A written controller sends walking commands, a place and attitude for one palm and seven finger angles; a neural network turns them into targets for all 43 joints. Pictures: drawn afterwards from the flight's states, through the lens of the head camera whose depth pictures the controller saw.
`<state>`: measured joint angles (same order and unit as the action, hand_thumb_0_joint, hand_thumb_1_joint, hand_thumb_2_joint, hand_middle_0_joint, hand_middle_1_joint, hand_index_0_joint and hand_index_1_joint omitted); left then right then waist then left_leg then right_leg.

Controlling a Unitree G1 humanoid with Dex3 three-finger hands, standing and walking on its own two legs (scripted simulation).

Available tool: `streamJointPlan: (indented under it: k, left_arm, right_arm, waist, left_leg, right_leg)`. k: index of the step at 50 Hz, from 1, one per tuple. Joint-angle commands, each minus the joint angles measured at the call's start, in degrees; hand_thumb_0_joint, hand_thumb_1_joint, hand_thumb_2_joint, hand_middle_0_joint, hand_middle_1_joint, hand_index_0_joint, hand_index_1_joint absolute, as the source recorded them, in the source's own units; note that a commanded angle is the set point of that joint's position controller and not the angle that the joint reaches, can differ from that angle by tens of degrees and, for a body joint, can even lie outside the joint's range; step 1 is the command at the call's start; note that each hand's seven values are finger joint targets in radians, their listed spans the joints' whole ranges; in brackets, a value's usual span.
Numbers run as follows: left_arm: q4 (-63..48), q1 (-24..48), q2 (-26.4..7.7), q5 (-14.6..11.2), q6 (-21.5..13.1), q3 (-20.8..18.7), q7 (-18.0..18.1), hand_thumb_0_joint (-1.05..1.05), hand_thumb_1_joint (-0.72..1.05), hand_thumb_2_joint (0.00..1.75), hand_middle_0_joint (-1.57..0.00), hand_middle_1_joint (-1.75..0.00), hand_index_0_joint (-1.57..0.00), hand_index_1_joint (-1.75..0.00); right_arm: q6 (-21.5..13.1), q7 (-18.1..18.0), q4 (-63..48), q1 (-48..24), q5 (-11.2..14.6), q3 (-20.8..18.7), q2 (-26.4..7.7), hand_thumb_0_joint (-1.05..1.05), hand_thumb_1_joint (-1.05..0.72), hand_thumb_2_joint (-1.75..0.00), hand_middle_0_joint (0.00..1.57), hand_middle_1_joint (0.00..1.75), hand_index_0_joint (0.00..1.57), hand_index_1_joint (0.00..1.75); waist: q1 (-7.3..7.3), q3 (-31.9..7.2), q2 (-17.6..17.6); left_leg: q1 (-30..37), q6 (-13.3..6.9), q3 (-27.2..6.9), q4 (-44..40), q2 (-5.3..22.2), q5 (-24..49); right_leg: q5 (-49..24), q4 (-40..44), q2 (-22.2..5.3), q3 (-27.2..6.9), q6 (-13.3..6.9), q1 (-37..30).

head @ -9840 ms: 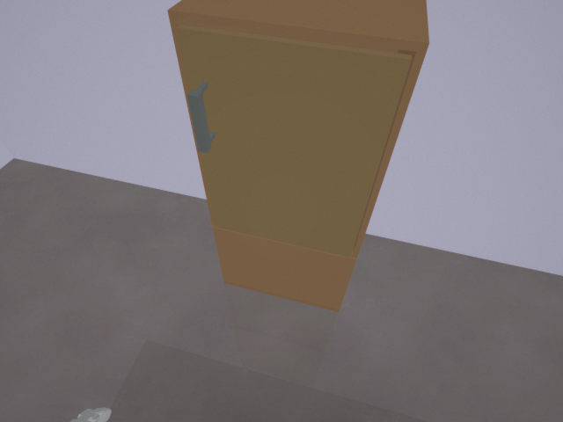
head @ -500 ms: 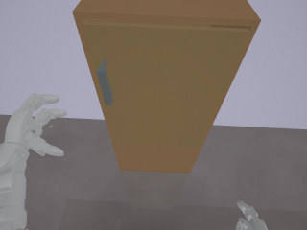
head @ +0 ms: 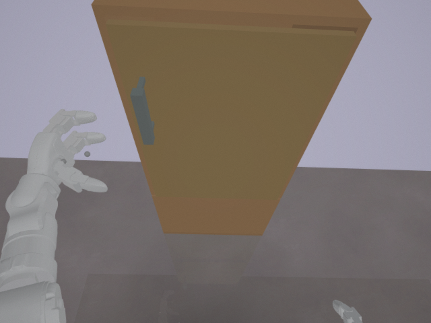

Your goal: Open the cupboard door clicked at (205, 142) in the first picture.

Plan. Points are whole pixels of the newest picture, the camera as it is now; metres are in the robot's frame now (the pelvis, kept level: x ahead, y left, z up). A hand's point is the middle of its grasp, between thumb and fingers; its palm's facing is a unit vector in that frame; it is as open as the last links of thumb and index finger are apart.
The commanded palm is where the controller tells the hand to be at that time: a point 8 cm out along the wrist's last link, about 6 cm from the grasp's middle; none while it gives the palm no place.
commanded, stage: move the hooked fingers beside the handle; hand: left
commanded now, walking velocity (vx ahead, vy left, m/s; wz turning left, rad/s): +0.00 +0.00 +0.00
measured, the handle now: (145, 112) +0.51 +0.16 +0.08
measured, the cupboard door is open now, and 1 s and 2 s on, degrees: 0 0 0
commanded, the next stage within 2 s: slide the fingers in behind the handle in 1.50 s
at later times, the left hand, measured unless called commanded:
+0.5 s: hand (102, 135) +0.44 +0.23 +0.09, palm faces +0.01 -1.00 +0.02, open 14.0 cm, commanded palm +0.42 +0.28 +0.09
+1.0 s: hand (119, 125) +0.48 +0.21 +0.07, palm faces +0.02 -1.00 +0.00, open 14.0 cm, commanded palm +0.45 +0.26 +0.08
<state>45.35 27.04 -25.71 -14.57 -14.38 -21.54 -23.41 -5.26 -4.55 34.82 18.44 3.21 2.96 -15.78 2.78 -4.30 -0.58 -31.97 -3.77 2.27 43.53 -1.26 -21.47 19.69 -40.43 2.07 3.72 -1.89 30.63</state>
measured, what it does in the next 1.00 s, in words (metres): stands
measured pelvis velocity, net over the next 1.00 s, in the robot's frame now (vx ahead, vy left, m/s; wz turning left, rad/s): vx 0.01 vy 0.00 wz -0.03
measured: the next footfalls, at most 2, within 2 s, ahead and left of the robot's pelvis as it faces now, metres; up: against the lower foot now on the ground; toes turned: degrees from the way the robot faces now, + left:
none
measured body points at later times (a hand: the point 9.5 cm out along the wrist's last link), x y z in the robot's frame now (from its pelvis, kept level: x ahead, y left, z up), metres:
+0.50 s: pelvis +0.00 +0.01 -0.01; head +0.07 +0.02 +0.44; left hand +0.43 +0.29 +0.09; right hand +0.05 -0.26 -0.11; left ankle +0.00 +0.07 -0.71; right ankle +0.00 -0.10 -0.71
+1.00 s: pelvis +0.01 +0.00 -0.01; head +0.10 +0.01 +0.43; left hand +0.47 +0.27 +0.08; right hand +0.01 -0.27 -0.12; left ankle +0.00 +0.07 -0.71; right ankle +0.00 -0.10 -0.71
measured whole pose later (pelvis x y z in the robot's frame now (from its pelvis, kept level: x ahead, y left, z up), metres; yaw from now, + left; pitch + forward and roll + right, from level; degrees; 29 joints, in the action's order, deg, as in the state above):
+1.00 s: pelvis +0.01 +0.00 -0.01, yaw -2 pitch +16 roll -2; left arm 61.5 42.4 -29.4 -9.2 -19.5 -23.7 -18.3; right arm 3.6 -2.0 35.0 24.5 1.8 2.2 -16.0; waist 7.2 -5.6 -0.8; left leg -40.5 -3.6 3.2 48.5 0.4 -24.2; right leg 21.3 -44.4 3.6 2.9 -2.1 39.3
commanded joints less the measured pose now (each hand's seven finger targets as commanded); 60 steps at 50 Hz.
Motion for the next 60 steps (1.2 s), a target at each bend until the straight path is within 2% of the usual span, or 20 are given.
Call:
streamJointPlan:
  k: [1, 10, 12, 18, 19, 21, 24, 26, 28, 29, 31, 33, 37, 42, 44, 45, 46, 50, 56, 60]
  left_arm:
    - [-9.5, 21.8, -16.4, -0.4, -4.0, -3.7, 1.0, 0.0, -0.5, 0.3, -0.3, -1.2, -0.3, -1.2]
    - [-7.3, 26.5, -14.6, 0.2, -5.5, -1.8, 1.5, 0.0, -0.5, 0.3, -0.3, -1.2, -0.3, -1.2]
    - [-5.5, 27.3, -15.9, 0.5, -5.6, -2.7, 1.9, 0.0, -0.5, 0.3, -0.3, -1.2, -0.3, -1.2]
    - [-3.7, 33.9, -17.0, 1.5, -7.3, -2.2, 2.7, 0.0, -0.5, 0.3, -0.3, -1.2, -0.3, -1.2]
    - [-3.4, 33.8, -16.7, 1.7, -7.5, -2.3, 2.9, 0.0, -0.5, 0.3, -0.3, -1.2, -0.3, -1.2]
    - [-0.7, 34.9, -14.4, 1.8, -7.5, -0.3, 2.9, 0.0, -0.5, 0.3, -0.3, -1.2, -0.3, -1.2]
    - [3.6, 38.2, -17.7, 2.6, -7.6, -2.1, 3.4, 0.0, -0.5, 0.3, -0.3, -1.2, -0.3, -1.2]
    - [6.2, 38.9, -19.5, 3.4, -7.7, -3.1, 3.7, 0.0, -0.5, 0.3, -0.3, -1.2, -0.3, -1.2]
    - [5.5, 42.6, -17.6, 3.8, -8.5, -0.8, 3.8, 0.0, -0.5, 0.3, -0.3, -1.2, -0.3, -1.2]
    - [4.2, 44.6, -18.3, 4.1, -9.2, -1.0, 4.0, 0.0, -0.5, 0.3, -0.3, -1.2, -0.3, -1.2]
    - [7.1, 43.5, -18.0, 3.9, -9.2, -1.5, 4.3, 0.0, -0.5, 0.3, -0.3, -1.2, -0.3, -1.2]
    - [9.0, 45.0, -21.0, 4.0, -9.2, -3.5, 4.5, 0.0, -0.5, 0.3, -0.3, -1.2, -0.3, -1.2]
    - [8.3, 42.5, -20.1, 5.1, -9.0, -2.7, 4.5, 0.0, -0.5, 0.3, -0.3, -1.2, -0.3, -1.2]
    - [7.6, 39.6, -19.8, 4.3, -8.3, -3.4, 4.5, 0.0, -0.5, 0.3, -0.3, -1.2, -0.3, -1.2]
    - [3.7, 41.4, -20.5, 4.5, -8.8, -3.6, 4.8, 0.0, -0.5, 0.3, -0.3, -1.2, -0.3, -1.2]
    - [4.0, 38.6, -21.0, 4.3, -8.8, -5.1, 5.2, 0.0, -0.5, 0.3, -0.3, -1.2, -0.3, -1.2]
    - [3.3, 39.2, -20.6, 4.5, -8.9, -4.2, 5.3, 0.0, -0.5, 0.3, -0.3, -1.2, -0.3, -1.2]
    - [2.5, 37.4, -21.5, 4.1, -9.0, -5.7, 5.6, 0.0, -0.5, 0.3, -0.3, -1.2, -0.3, -1.2]
    - [1.9, 36.5, -18.2, 3.7, -8.4, -2.7, 4.3, 0.0, -0.5, 0.3, -0.3, -1.2, -0.3, -1.2]
    - [3.7, 37.1, -16.6, 3.1, -7.7, -1.3, 3.9, 0.0, -0.5, 0.3, -0.3, -1.2, -0.3, -1.2]
  right_arm:
    - [-1.2, -0.1, -5.6, 3.0, -0.1, -4.0, -9.4, 0.0, -0.9, -0.9, 0.2, 0.3, 0.2, 0.3]
    - [0.8, 0.6, -4.9, 4.9, -0.4, -4.4, -9.5, 0.0, -0.9, -0.9, 0.2, 0.3, 0.2, 0.3]
    - [1.3, 0.7, -4.5, 5.4, -0.4, -4.5, -9.9, 0.0, -0.9, -0.9, 0.2, 0.3, 0.2, 0.3]
    - [2.5, 0.8, -3.7, 6.4, -0.7, -4.5, -10.1, 0.0, -0.9, -0.9, 0.2, 0.3, 0.2, 0.3]
    - [2.7, 0.9, -3.8, 6.8, -0.8, -4.5, -10.0, 0.0, -0.9, -0.9, 0.2, 0.3, 0.2, 0.3]
    - [3.0, 1.0, -3.3, 6.9, -0.7, -4.3, -9.8, 0.0, -0.9, -0.9, 0.2, 0.3, 0.2, 0.3]
    - [3.5, 1.0, -2.8, 7.7, -0.9, -4.1, -10.5, 0.0, -0.9, -0.9, 0.2, 0.3, 0.2, 0.3]
    - [3.9, 0.9, -2.8, 8.1, -1.0, -4.0, -10.6, 0.0, -0.9, -0.9, 0.2, 0.3, 0.2, 0.3]
    - [4.1, 1.1, -2.8, 8.6, -1.1, -4.0, -10.4, 0.0, -0.9, -0.9, 0.2, 0.3, 0.2, 0.3]
    - [4.1, 1.2, -2.5, 9.1, -1.4, -4.0, -10.6, 0.0, -0.9, -0.9, 0.2, 0.3, 0.2, 0.3]
    - [4.4, 1.4, -2.0, 9.7, -1.4, -4.1, -10.6, 0.0, -0.9, -0.9, 0.2, 0.3, 0.2, 0.3]
    - [4.8, 1.2, -1.7, 10.4, -1.5, -4.1, -11.1, 0.0, -0.9, -0.9, 0.2, 0.3, 0.2, 0.3]
    - [5.6, 1.8, -2.6, 11.2, -1.7, -4.2, -10.8, 0.0, -0.9, -0.9, 0.2, 0.3, 0.2, 0.3]
    - [7.0, 2.1, -3.6, 11.5, -1.5, -4.4, -10.6, 0.0, -0.9, -0.9, 0.2, 0.3, 0.2, 0.3]
    - [7.2, 2.0, -4.0, 11.6, -1.5, -4.5, -10.5, 0.0, -0.9, -0.9, 0.2, 0.3, 0.2, 0.3]
    - [7.3, 2.1, -4.3, 11.8, -1.6, -4.6, -10.4, 0.0, -0.9, -0.9, 0.2, 0.3, 0.2, 0.3]
    - [7.4, 2.1, -4.2, 11.6, -1.5, -4.6, -10.3, 0.0, -0.9, -0.9, 0.2, 0.3, 0.2, 0.3]
    - [7.6, 2.1, -4.1, 11.6, -1.4, -4.7, -10.1, 0.0, -0.9, -0.9, 0.2, 0.3, 0.2, 0.3]
    - [7.4, 1.8, -4.5, 10.4, -1.0, -4.5, -9.5, 0.0, -0.9, -0.9, 0.2, 0.3, 0.2, 0.3]
    - [7.4, 1.7, -4.2, 10.0, -0.8, -4.4, -9.6, 0.0, -0.9, -0.9, 0.2, 0.3, 0.2, 0.3]
  waist:
    - [0.16, -18.0, -4.0]
    - [1.06, -20.0, -5.9]
    - [1.19, -19.5, -4.0]
    - [1.88, -20.4, -6.7]
    - [2.02, -22.1, -6.1]
    - [2.77, -20.0, -6.3]
    - [3.15, -19.6, -3.9]
    - [3.17, -18.6, -4.4]
    - [4.23, -19.6, -5.8]
    - [4.31, -22.5, -7.1]
    - [4.49, -22.8, -6.2]
    - [4.89, -22.2, -3.4]
    - [3.79, -25.2, -7.9]
    - [3.54, -23.7, -4.5]
    - [3.49, -25.7, -6.8]
    - [2.38, -26.7, -6.4]
    - [3.18, -25.9, -5.9]
    - [2.83, -25.2, -5.2]
    - [3.25, -24.3, -7.3]
    - [3.82, -21.7, -5.3]
  left_leg:
    - [12.1, 2.9, -5.8, -5.3, 2.2, 20.7]
    - [14.9, 3.7, -6.3, -4.0, 2.8, 25.5]
    - [13.6, 3.8, -6.7, -4.2, 2.8, 23.5]
    - [13.9, 3.7, -6.9, -3.2, 2.8, 23.5]
    - [15.0, 3.7, -6.9, -3.0, 2.9, 24.6]
    - [14.0, 3.8, -7.0, -2.9, 3.0, 22.9]
    - [10.3, 3.0, -6.6, -2.7, 2.6, 19.0]
    - [8.4, 2.8, -6.5, -2.5, 2.6, 17.0]
    - [9.4, 2.7, -6.6, -1.6, 2.6, 17.9]
    - [11.2, 2.9, -7.0, -1.3, 2.8, 19.3]
    - [11.0, 3.1, -7.1, -0.7, 2.9, 19.7]
    - [8.1, 2.4, -6.8, -0.2, 2.7, 18.8]
    - [10.3, 2.9, -6.5, 0.2, 2.8, 22.1]
    - [7.8, 2.3, -5.5, 0.3, 2.9, 22.7]
    - [9.6, 2.4, -5.5, 0.3, 2.9, 24.7]
    - [9.8, 2.4, -5.5, 0.4, 2.8, 25.5]
    - [9.6, 2.4, -5.4, 0.3, 3.0, 25.1]
    - [9.1, 2.0, -4.9, 0.3, 2.8, 25.7]
    - [9.9, 1.9, -4.4, 0.1, 2.7, 25.5]
    - [8.6, 1.8, -4.6, -0.1, 2.6, 23.5]
  right_leg:
    - [-15.4, 3.0, -0.4, -2.5, 0.0, -4.0]
    - [-16.1, 2.2, 0.1, -2.2, 0.0, -1.1]
    - [-14.6, 2.1, 0.2, -1.9, -0.1, -0.6]
    - [-14.3, 1.3, 0.3, -2.1, -0.4, 0.6]
    - [-14.8, 1.3, 0.4, -2.2, -0.1, 0.7]
    - [-13.4, 1.4, 0.4, -2.0, -0.1, 2.7]
    - [-12.5, 0.9, 0.4, -2.4, 0.0, 2.0]
    - [-11.5, 0.7, 0.3, -2.5, 0.0, 2.5]
    - [-11.8, 0.3, 0.3, -2.7, -0.1, 3.7]
    - [-12.4, -0.2, 0.4, -2.7, 0.0, 3.9]
    - [-12.5, -0.3, 0.6, -2.5, 0.1, 4.4]
    - [-13.0, -0.5, 0.6, -2.8, 0.2, 3.3]
    - [-14.2, -1.2, 0.7, -2.6, 0.1, 3.9]
    - [-16.6, -1.0, 1.1, -2.7, 0.5, 1.8]
    - [-17.7, -1.3, 1.1, -2.8, 0.4, 1.4]
    - [-18.2, -1.4, 1.2, -2.8, 0.3, 0.3]
    - [-18.3, -1.2, 1.2, -2.8, 0.5, 0.4]
    - [-20.3, -0.8, 1.3, -3.2, 0.5, -1.4]
    - [-20.9, -0.3, 1.1, -3.4, 0.4, -1.2]
    - [-19.9, 0.0, 1.0, -3.3, 0.5, -0.3]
